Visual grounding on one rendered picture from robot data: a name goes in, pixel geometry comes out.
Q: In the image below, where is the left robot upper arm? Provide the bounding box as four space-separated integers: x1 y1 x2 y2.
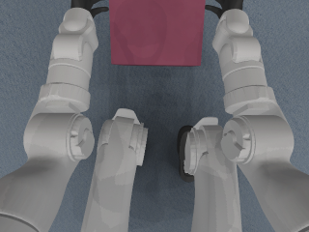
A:
0 112 95 232

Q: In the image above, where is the right robot hand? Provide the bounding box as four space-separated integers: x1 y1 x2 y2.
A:
205 0 243 19

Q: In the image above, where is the right robot thigh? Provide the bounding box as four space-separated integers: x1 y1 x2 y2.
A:
185 125 242 232

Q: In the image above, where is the right robot upper arm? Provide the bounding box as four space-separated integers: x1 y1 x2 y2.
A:
220 115 309 232

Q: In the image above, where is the left robot forearm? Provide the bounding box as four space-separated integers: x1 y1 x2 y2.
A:
23 7 98 152

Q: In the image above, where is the right robot forearm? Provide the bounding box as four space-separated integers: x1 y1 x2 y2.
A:
211 9 295 145

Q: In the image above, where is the robot left shin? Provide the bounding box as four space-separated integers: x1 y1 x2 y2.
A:
97 108 140 152

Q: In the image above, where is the left robot hand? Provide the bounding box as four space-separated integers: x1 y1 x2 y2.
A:
70 0 109 18

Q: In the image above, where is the carton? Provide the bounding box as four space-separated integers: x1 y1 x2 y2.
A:
109 0 206 67

